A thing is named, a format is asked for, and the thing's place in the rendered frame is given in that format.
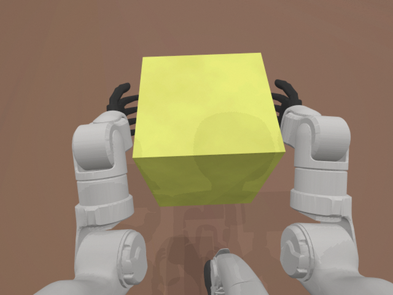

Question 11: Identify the right robot hand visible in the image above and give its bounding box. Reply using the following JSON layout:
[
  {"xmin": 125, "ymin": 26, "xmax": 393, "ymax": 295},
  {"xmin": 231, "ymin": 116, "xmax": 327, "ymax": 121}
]
[{"xmin": 271, "ymin": 79, "xmax": 302, "ymax": 128}]

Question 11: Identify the right robot forearm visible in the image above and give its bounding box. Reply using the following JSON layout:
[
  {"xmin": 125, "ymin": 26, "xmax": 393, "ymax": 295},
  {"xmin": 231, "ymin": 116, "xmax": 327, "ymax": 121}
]
[{"xmin": 280, "ymin": 105, "xmax": 359, "ymax": 268}]

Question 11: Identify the robot right shin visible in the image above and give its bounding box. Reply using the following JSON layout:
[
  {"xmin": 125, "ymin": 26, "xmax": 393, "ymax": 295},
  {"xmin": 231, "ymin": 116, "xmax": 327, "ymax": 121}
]
[{"xmin": 211, "ymin": 248, "xmax": 230, "ymax": 295}]

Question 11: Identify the robot left upper arm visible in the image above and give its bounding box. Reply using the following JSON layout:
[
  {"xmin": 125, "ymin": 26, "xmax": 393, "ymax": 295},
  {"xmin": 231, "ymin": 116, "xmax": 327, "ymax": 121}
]
[{"xmin": 33, "ymin": 229, "xmax": 147, "ymax": 295}]

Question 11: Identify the left robot forearm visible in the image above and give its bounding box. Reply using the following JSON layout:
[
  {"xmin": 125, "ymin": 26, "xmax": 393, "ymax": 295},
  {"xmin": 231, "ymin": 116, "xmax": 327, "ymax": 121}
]
[{"xmin": 72, "ymin": 111, "xmax": 134, "ymax": 275}]

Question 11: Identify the left robot hand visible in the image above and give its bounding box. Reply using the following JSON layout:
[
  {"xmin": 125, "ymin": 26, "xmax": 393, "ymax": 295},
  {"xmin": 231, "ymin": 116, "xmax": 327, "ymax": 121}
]
[{"xmin": 107, "ymin": 83, "xmax": 139, "ymax": 136}]

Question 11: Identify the carton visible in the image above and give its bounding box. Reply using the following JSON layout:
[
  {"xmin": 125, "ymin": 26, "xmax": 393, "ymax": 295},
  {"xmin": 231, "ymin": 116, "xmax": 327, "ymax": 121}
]
[{"xmin": 133, "ymin": 53, "xmax": 286, "ymax": 207}]

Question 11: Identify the robot right upper arm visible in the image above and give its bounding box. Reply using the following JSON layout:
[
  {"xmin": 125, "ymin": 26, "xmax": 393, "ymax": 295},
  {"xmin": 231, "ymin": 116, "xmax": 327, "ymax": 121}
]
[{"xmin": 280, "ymin": 222, "xmax": 393, "ymax": 295}]

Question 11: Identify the right robot thigh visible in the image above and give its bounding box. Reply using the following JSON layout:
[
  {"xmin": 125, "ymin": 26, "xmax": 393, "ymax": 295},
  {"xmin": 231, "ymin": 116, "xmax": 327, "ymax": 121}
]
[{"xmin": 211, "ymin": 253, "xmax": 269, "ymax": 295}]

